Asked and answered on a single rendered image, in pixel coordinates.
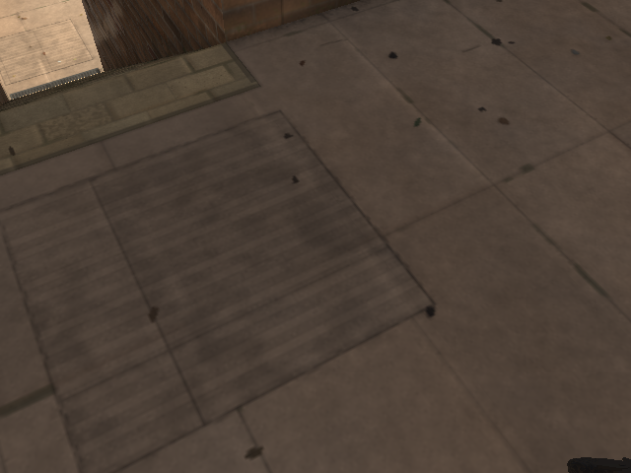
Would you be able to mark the stairs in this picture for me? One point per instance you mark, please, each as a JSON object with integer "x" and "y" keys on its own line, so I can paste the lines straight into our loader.
{"x": 83, "y": 82}

